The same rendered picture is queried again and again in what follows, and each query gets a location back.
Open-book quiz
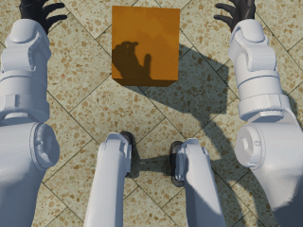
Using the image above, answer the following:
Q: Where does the robot left upper arm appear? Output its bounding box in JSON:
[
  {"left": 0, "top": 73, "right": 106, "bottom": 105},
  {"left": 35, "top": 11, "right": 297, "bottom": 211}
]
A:
[{"left": 0, "top": 122, "right": 61, "bottom": 227}]

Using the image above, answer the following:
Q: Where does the robot right forearm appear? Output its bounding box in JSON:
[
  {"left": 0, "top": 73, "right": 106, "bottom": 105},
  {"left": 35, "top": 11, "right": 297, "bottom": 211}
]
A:
[{"left": 227, "top": 19, "right": 303, "bottom": 133}]

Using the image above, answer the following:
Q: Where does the right robot foot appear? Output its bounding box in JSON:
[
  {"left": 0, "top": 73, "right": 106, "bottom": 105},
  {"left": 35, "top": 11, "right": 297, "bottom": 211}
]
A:
[{"left": 169, "top": 141, "right": 185, "bottom": 187}]

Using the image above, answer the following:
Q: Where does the carton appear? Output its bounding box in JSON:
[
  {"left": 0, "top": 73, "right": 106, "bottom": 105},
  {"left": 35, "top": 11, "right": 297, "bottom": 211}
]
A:
[{"left": 112, "top": 6, "right": 181, "bottom": 87}]

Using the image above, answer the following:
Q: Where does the robot left forearm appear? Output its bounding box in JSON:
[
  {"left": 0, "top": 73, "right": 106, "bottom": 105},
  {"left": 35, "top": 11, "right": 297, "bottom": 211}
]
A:
[{"left": 0, "top": 19, "right": 52, "bottom": 127}]

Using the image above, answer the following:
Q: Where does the left robot hand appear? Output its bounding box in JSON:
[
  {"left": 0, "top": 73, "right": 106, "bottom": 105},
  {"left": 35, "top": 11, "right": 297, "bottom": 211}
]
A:
[{"left": 19, "top": 0, "right": 67, "bottom": 35}]

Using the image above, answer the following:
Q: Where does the robot foot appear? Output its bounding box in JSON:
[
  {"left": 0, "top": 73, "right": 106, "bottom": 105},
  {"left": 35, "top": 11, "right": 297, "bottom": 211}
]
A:
[
  {"left": 169, "top": 141, "right": 185, "bottom": 187},
  {"left": 120, "top": 131, "right": 134, "bottom": 178}
]

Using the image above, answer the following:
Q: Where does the left robot foot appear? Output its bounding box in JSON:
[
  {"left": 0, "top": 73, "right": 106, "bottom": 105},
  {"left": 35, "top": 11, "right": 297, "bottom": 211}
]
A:
[{"left": 120, "top": 131, "right": 134, "bottom": 178}]

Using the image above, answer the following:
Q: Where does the right robot hand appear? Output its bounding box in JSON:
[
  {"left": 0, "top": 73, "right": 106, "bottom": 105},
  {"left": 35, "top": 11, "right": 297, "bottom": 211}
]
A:
[{"left": 213, "top": 0, "right": 257, "bottom": 33}]

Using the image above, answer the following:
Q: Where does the robot right upper arm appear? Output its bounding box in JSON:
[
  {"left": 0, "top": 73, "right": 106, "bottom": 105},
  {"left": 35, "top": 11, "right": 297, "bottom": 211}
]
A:
[{"left": 234, "top": 122, "right": 303, "bottom": 227}]

